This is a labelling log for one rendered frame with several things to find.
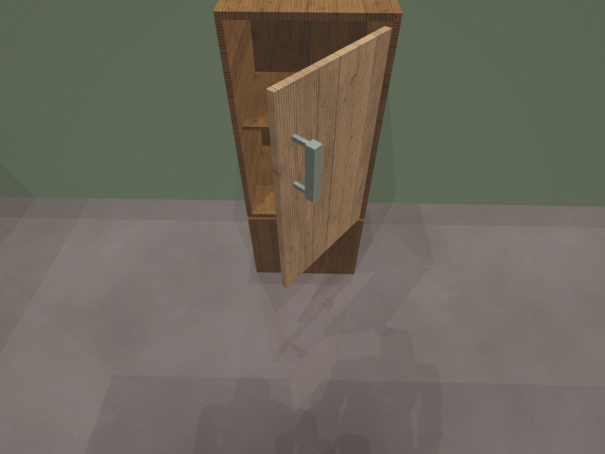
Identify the handle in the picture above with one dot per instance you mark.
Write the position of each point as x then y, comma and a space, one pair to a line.
313, 161

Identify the cupboard door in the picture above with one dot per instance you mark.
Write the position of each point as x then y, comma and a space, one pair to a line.
335, 102

